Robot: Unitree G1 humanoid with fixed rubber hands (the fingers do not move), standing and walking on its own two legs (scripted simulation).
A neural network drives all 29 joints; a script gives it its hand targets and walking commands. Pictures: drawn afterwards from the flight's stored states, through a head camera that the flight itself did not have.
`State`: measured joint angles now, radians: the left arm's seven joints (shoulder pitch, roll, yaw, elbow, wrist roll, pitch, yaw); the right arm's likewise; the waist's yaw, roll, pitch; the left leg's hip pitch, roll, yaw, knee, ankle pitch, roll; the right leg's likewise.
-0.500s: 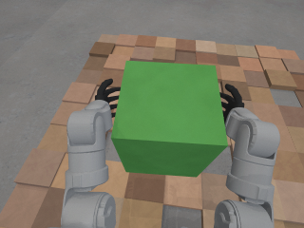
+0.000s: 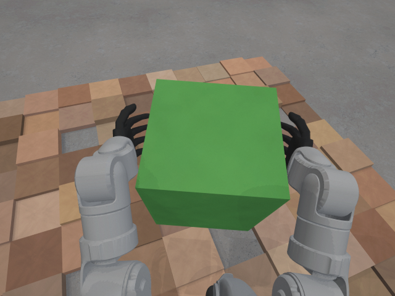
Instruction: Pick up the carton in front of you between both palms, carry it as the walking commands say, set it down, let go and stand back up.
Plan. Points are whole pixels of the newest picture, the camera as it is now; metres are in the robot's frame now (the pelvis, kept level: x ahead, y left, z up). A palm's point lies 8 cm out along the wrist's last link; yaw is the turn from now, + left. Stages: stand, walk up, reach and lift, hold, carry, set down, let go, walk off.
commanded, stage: carry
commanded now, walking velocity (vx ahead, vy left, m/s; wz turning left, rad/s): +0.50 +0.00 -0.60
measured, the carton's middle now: (208, 165) +0.36 -0.03 +0.08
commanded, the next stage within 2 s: none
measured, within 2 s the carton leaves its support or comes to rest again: neither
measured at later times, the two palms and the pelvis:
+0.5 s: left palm (156, 65) +0.64 +0.08 +0.13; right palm (268, 66) +0.66 -0.22 +0.11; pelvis +0.31 -0.08 +0.00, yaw +3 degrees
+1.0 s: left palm (162, 18) +0.94 +0.08 +0.11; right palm (243, 9) +1.01 -0.21 +0.12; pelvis +0.64 -0.14 -0.01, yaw +12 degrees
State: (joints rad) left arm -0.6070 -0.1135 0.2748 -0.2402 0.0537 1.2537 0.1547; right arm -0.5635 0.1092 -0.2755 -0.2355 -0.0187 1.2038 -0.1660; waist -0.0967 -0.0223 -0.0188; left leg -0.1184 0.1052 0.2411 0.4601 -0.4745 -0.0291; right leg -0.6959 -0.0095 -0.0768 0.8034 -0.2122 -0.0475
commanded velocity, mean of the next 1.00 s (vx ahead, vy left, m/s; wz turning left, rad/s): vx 0.50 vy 0.00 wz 0.36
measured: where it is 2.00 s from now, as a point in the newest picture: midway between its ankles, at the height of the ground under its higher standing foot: (189, 127)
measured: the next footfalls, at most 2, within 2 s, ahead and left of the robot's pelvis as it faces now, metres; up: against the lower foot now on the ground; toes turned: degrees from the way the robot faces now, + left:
right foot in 0.08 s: +0.26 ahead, -0.08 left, +0.00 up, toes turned -11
left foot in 0.62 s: +0.53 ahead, -0.03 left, +0.00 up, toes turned +8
